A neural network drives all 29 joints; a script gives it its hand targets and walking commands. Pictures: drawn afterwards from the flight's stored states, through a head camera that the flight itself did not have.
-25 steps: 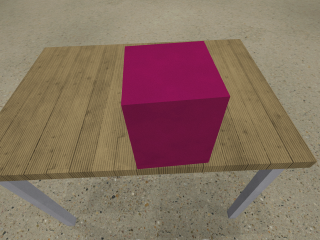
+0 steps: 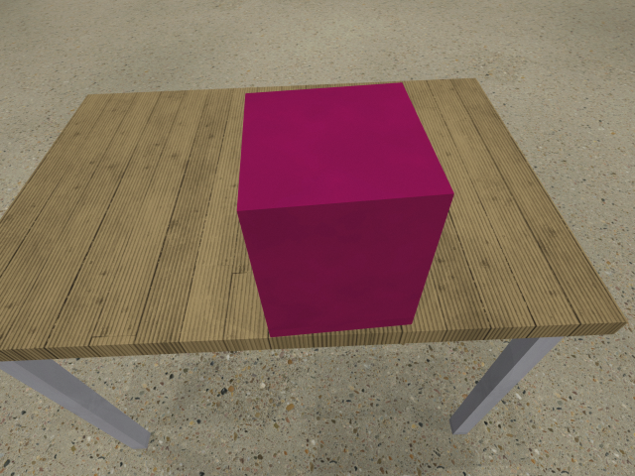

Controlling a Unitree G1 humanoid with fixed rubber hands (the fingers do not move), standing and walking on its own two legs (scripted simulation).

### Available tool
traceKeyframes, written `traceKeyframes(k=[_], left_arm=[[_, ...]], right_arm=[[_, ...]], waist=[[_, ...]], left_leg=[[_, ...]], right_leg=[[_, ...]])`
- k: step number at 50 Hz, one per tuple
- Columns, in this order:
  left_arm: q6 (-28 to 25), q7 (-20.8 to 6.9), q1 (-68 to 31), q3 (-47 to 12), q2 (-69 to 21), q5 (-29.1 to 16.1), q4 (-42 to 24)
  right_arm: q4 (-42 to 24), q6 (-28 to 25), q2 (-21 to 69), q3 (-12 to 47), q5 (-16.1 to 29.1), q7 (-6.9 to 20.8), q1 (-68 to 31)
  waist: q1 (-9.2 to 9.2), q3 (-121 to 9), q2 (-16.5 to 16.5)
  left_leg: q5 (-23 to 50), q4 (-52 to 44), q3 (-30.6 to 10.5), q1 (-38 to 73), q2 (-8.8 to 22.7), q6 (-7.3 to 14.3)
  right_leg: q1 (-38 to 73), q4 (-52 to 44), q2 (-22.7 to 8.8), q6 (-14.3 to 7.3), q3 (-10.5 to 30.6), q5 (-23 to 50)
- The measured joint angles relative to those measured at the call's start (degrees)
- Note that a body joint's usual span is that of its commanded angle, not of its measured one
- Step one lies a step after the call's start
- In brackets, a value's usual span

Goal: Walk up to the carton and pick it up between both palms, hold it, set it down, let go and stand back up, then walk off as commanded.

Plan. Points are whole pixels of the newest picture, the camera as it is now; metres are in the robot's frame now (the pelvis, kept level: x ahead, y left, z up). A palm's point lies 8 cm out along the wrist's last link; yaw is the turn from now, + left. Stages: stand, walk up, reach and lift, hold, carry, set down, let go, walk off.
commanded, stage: walk up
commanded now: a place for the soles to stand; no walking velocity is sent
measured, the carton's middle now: (333, 215) +0.43 +0.00 +0.10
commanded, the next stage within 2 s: reach and lift in 0.34 s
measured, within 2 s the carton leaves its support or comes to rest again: neither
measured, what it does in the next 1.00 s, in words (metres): stands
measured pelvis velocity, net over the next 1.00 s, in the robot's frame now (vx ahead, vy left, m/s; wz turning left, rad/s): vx -0.03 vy -0.03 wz -0.02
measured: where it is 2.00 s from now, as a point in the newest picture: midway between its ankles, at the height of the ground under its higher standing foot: outside the picture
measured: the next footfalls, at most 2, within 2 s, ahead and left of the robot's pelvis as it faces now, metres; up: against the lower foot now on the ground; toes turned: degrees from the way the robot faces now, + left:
none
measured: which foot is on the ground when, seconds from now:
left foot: down 0.00-1.00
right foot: down 0.00-1.00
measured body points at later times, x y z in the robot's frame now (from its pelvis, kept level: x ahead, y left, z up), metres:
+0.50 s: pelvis -0.02 +0.00 -0.01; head +0.03 -0.01 +0.44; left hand +0.09 +0.30 -0.12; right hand +0.09 -0.32 -0.13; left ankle +0.02 +0.11 -0.70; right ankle +0.02 -0.14 -0.70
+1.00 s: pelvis -0.03 -0.03 +0.03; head -0.03 -0.05 +0.48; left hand +0.15 +0.25 -0.04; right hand +0.11 -0.30 -0.05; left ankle +0.02 +0.11 -0.70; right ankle +0.02 -0.15 -0.70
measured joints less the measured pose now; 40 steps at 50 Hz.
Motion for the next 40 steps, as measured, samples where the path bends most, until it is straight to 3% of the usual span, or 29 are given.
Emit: traceKeyframes(k=[17, 18, 21, 24, 32, 40], left_arm=[[-0.24, 0.52, -0.14, 0.11, 0.0, 0.0, 0.01], [0.79, 0.52, -0.42, 0.11, -0.01, 0.06, 0.13], [14.37, 0.73, -4.89, -0.6, -0.39, 0.59, 0.24], [21.83, 0.77, -9.89, -1.31, -0.9, 0.63, 0.0], [22.92, 0.35, -12.39, 1.8, -2.74, 0.63, -8.46], [21.51, -0.77, -12.36, 4.21, -2.82, 0.63, -9.3]], right_arm=[[0.01, 0.01, 0.0, 0.0, 0.0, 0.0, -0.56], [0.99, -0.79, 0.14, -0.4, -0.02, 0.29, -0.94], [10.69, -5.65, 0.6, -4.38, -0.28, 2.68, -6.09], [12.6, -7.3, 0.69, -7.06, -0.31, 3.66, -9.64], [7.44, -9.42, 3.3, -7.38, -0.32, 2.64, -10.86], [-0.32, -9.35, 6.65, -7.38, -0.32, 0.83, -8.75]], waist=[[0.0, -0.34, -0.07], [0.0, -0.33, -0.06], [-0.01, 0.33, 0.75], [-0.05, 3.02, 1.17], [-0.05, 3.78, -0.2], [-0.06, 3.77, -0.66]], left_leg=[[-0.43, 0.65, 0.08, -0.2, -0.1, 0.81], [-0.39, 0.66, 0.04, -0.24, -0.07, 0.74], [-0.56, 2.28, -0.42, -2.11, 0.2, 0.19], [-0.9, 4.06, -0.49, -2.87, 0.25, 0.07], [0.65, 1.24, -0.04, -0.16, 0.29, -0.83], [5.69, -9.17, 0.43, 8.62, 0.29, -1.67]], right_leg=[[0.07, -0.04, -0.06, 0.0, 0.11, 0.14], [0.03, -0.03, -0.03, 0.0, 0.08, 0.25], [-1.55, 1.33, 0.13, 0.0, -0.27, -0.09], [-2.46, 3.45, 0.09, 0.0, -0.21, -0.61], [-0.92, 2.6, 0.25, 0.0, 0.2, 0.08], [6.68, -5.68, 0.77, -0.02, 0.2, 4.01]])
